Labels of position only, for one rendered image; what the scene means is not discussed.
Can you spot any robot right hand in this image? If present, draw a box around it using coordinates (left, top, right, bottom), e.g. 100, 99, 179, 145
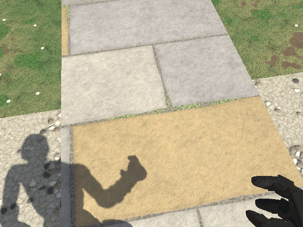
245, 175, 303, 227

